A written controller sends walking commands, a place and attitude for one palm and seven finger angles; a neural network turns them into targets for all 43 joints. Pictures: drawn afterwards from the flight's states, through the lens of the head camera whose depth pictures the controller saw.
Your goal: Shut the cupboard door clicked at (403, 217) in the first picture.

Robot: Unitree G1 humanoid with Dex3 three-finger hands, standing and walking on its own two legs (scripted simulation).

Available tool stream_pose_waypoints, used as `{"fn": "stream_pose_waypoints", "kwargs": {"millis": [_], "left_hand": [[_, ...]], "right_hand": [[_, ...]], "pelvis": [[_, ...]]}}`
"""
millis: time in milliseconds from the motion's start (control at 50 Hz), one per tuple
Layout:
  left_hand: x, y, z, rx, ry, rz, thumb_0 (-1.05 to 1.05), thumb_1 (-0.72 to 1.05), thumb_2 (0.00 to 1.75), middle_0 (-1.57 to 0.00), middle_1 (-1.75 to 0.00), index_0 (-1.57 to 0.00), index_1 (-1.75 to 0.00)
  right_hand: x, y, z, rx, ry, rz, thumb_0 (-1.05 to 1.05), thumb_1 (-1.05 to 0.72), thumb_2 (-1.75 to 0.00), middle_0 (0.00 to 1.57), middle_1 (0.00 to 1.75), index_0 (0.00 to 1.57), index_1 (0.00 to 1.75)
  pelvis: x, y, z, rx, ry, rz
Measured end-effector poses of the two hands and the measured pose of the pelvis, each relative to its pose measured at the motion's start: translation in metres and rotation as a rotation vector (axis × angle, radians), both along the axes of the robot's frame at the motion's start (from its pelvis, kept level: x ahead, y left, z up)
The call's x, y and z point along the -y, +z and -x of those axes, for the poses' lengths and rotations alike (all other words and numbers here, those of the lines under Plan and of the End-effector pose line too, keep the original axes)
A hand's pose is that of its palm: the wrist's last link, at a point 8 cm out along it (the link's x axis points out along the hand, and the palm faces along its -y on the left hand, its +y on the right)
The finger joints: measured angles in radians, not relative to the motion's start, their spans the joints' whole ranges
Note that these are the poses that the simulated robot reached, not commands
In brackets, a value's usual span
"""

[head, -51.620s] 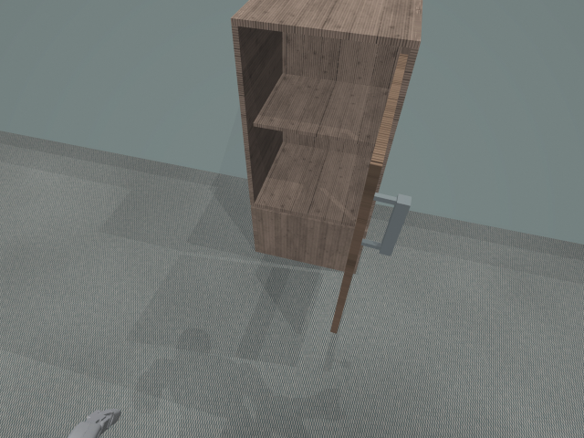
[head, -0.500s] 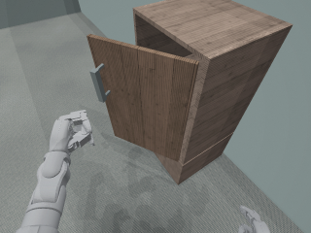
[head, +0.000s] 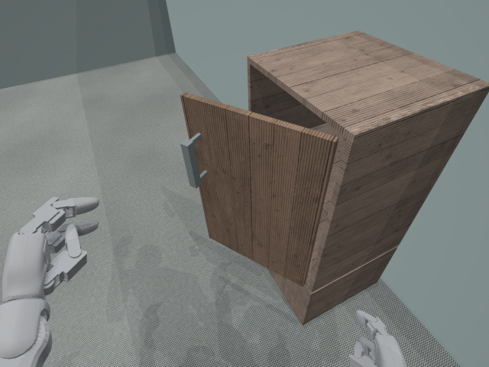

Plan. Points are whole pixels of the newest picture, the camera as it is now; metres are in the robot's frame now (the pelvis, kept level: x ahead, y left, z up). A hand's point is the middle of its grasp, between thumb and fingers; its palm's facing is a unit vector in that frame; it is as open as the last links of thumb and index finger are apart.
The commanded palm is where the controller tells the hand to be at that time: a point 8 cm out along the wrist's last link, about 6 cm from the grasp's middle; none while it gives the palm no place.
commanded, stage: draw the hand back to the body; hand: left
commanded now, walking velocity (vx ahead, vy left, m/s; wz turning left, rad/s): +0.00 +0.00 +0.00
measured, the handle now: (196, 160) +0.62 +0.21 -0.03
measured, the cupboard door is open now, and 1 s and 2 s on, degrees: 32 32 32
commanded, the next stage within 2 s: step back with the hand held close in 0.50 s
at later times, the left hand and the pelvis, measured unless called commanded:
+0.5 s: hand (60, 268) +0.18 +0.25 +0.16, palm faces +0.45 -0.80 -0.40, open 7.4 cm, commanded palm +0.13 +0.29 +0.17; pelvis -0.01 -0.01 +0.00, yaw +0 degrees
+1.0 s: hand (36, 269) +0.18 +0.28 +0.16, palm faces +0.36 -0.76 -0.54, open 7.5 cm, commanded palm +0.11 +0.31 +0.17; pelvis -0.03 +0.02 +0.00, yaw -1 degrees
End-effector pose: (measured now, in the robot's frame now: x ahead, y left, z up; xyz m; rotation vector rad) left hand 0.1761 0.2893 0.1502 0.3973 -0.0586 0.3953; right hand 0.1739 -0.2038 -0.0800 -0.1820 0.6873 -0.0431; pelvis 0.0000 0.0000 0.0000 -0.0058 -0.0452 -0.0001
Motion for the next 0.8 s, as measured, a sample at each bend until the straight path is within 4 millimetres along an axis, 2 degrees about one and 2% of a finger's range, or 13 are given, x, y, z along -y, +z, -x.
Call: {"fn": "stream_pose_waypoints", "kwargs": {"millis": [180,260,380,500,600,800], "left_hand": [[-0.011,0.039,0.036,0.073,0.068,-0.138,0.01,0.89,0.90,-0.37,-0.47,-0.36,-0.47],[-0.013,0.034,0.041,0.061,0.092,-0.121,0.01,0.89,0.90,-0.29,-0.38,-0.28,-0.38],[-0.007,0.014,0.036,0.022,0.085,-0.057,0.01,0.89,0.90,-0.24,-0.32,-0.23,-0.32],[0.002,0.023,0.035,0.064,0.042,-0.078,0.01,0.89,0.90,-0.22,-0.31,-0.21,-0.31],[-0.001,0.034,0.034,0.097,0.039,-0.109,0.01,0.88,0.90,-0.22,-0.30,-0.21,-0.30],[-0.009,0.024,0.027,0.032,0.007,-0.150,0.01,0.89,0.90,-0.21,-0.30,-0.20,-0.30]], "right_hand": [[0.012,-0.005,0.006,0.001,-0.017,0.008,0.02,-0.90,-0.89,0.20,0.30,0.21,0.30],[0.016,-0.005,0.008,0.001,-0.022,0.012,0.02,-0.90,-0.89,0.20,0.30,0.21,0.30],[0.022,-0.004,0.014,-0.001,-0.029,0.030,0.02,-0.90,-0.89,0.20,0.30,0.21,0.30],[0.026,0.001,0.016,0.028,-0.045,0.035,0.02,-0.90,-0.89,0.20,0.30,0.21,0.30],[0.025,0.002,0.016,0.039,-0.050,0.024,0.02,-0.90,-0.89,0.20,0.30,0.21,0.30],[0.031,-0.006,0.026,-0.047,-0.083,0.040,0.01,-0.90,-0.89,0.20,0.30,0.21,0.30]], "pelvis": [[0.001,0.001,0.000,0.010,-0.001,-0.001],[0.003,0.001,0.004,0.016,0.001,-0.002],[0.006,0.002,0.009,0.016,0.000,-0.006],[0.008,0.002,0.007,0.026,-0.006,-0.003],[0.008,0.002,0.009,0.030,-0.010,-0.002],[-0.002,0.002,0.015,-0.048,-0.005,0.011]]}}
